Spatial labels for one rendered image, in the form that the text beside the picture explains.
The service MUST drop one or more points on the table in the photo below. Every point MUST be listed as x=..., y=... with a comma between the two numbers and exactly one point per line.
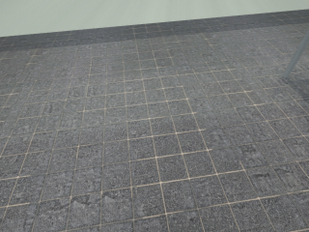
x=297, y=55

